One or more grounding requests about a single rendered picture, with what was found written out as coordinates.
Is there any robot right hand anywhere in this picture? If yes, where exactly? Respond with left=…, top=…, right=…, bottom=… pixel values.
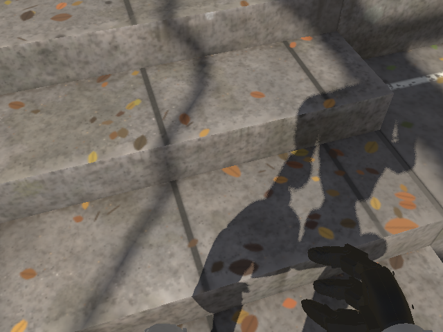
left=301, top=243, right=415, bottom=332

